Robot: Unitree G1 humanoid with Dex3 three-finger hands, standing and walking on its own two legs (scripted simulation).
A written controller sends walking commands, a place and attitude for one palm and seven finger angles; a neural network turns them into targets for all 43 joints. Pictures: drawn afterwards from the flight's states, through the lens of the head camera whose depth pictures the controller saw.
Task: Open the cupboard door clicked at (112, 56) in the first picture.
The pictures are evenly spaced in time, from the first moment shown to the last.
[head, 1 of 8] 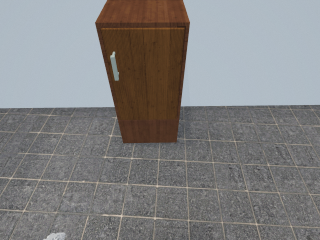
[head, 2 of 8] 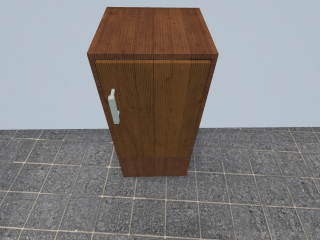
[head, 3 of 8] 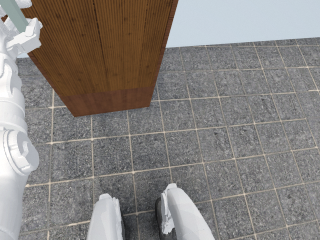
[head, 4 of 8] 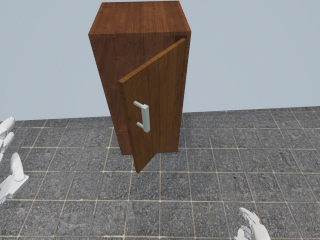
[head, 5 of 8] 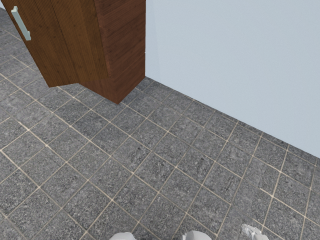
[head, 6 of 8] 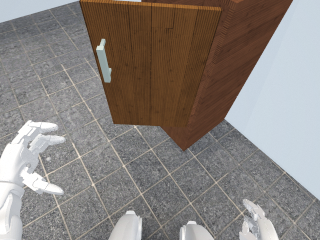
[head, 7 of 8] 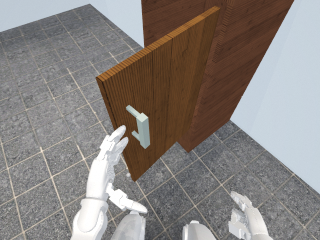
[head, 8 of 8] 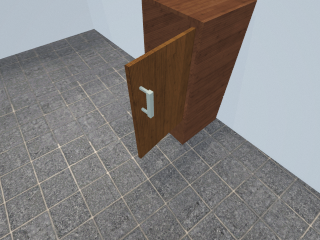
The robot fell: no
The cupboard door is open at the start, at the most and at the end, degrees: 0 98 98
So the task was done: yes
